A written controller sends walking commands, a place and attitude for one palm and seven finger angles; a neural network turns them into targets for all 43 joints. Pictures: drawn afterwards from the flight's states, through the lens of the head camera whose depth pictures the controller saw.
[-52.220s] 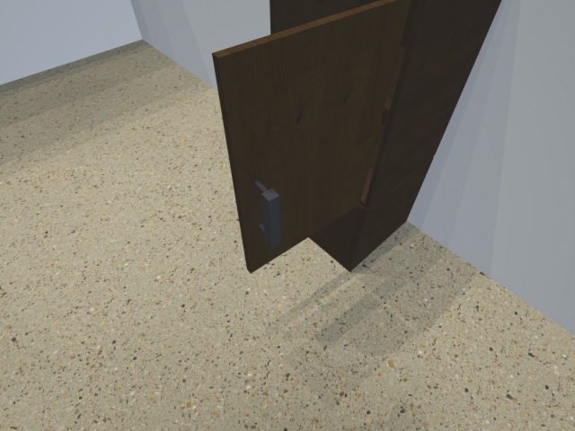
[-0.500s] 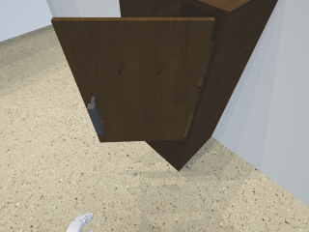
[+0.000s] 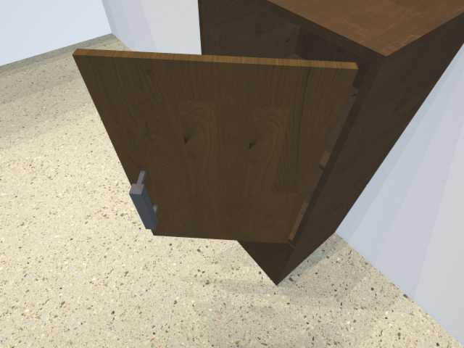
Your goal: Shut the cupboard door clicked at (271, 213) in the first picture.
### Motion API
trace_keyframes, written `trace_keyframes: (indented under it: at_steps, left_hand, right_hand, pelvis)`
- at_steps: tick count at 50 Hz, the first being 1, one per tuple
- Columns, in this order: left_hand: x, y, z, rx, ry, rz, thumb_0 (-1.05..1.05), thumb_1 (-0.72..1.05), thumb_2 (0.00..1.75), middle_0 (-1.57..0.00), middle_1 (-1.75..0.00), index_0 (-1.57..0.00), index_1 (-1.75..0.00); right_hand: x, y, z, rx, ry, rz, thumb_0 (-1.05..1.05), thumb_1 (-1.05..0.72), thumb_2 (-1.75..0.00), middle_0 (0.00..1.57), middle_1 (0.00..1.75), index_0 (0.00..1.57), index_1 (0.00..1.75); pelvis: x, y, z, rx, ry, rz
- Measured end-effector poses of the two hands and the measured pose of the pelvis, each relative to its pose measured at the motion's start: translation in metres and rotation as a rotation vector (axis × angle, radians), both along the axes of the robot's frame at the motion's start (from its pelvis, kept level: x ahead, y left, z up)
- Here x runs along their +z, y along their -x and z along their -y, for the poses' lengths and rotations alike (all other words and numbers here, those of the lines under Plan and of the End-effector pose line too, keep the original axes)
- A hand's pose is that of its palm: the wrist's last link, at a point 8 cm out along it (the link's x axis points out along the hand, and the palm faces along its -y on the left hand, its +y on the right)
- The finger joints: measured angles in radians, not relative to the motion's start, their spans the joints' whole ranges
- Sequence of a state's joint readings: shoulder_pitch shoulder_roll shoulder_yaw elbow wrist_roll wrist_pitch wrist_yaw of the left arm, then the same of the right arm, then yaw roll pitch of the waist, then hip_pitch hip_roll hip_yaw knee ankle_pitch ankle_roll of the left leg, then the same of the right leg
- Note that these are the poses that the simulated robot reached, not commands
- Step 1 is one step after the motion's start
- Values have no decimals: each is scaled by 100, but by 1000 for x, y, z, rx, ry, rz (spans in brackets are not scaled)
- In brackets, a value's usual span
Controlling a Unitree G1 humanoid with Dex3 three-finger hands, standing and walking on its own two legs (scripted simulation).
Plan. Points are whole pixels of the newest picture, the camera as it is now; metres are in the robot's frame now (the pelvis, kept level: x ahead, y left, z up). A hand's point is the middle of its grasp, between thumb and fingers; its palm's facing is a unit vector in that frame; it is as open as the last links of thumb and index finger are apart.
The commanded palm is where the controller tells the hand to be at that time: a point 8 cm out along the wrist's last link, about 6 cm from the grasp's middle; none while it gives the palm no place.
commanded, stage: come to a stop and stand still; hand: left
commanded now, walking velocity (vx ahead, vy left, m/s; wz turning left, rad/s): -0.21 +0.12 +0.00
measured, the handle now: (147, 200) +0.42 +0.24 -0.09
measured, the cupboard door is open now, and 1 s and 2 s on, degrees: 48 48 48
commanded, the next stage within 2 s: look again from close up in 0.92 s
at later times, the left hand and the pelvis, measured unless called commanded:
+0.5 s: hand out of the picture +0.01 +0.22 -0.18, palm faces +0.08 -0.98 -0.20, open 7.4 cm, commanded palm none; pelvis -0.02 +0.03 +0.00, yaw +1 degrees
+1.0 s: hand out of the picture -0.05 +0.18 -0.17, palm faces +0.00 -0.99 -0.16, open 7.3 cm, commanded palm none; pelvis -0.05 +0.02 +0.01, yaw +0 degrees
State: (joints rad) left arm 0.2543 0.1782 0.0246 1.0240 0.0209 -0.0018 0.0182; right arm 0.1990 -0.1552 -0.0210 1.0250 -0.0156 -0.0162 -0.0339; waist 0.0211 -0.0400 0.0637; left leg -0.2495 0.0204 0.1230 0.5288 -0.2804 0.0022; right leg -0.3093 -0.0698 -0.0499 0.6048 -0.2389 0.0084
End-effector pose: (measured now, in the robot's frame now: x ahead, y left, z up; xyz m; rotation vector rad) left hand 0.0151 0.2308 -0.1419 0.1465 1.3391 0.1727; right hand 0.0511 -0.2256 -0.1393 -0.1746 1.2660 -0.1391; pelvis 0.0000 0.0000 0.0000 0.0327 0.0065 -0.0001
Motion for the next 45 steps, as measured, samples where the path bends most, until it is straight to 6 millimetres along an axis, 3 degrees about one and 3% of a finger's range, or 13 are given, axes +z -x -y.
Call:
trace_keyframes:
  at_steps: [8,13,17,23,27,32,39,45]
  left_hand:
    - [6,-1,12,20,-14,-28,1,93,90,-20,-29,-20,-30]
    - [3,7,1,47,-3,-23,1,92,90,-20,-30,-20,-30]
    - [-12,11,-18,53,14,-25,1,91,90,-20,-30,-20,-30]
    - [-8,9,-35,45,4,-6,1,91,90,-20,-29,-20,-30]
    - [0,10,-34,21,-1,8,0,91,90,-20,-29,-20,-30]
    - [2,17,-25,-18,-13,22,0,91,90,-20,-29,-20,-30]
    - [7,35,-14,-43,-1,10,1,92,90,-20,-29,-20,-30]
    - [4,53,-7,-36,22,-15,1,92,90,-20,-29,-20,-30]
  right_hand:
    - [-2,-25,12,-6,-6,-27,0,-92,-89,20,30,20,30]
    - [7,-33,5,16,20,-13,0,-92,-89,20,30,20,30]
    - [9,-31,-7,21,43,37,0,-91,-89,20,30,20,30]
    - [14,-11,-31,40,27,25,0,-91,-89,20,30,20,30]
    - [14,1,-34,23,13,30,0,-93,-89,20,30,20,30]
    - [3,25,-31,-20,-26,20,0,-92,-89,20,30,20,30]
    - [6,69,-15,-61,-13,-37,-1,-94,-89,20,30,20,30]
    - [8,111,-13,-74,-7,-137,0,-92,-89,20,30,20,30]
  pelvis:
    - [3,-8,7,20,4,-9]
    - [5,0,-3,27,3,-6]
    - [-4,7,-17,27,25,4]
    - [2,19,-26,22,27,-1]
    - [6,27,-28,12,29,-11]
    - [3,37,-23,-6,10,-14]
    - [9,49,-18,-6,25,16]
    - [10,53,-15,-5,30,24]
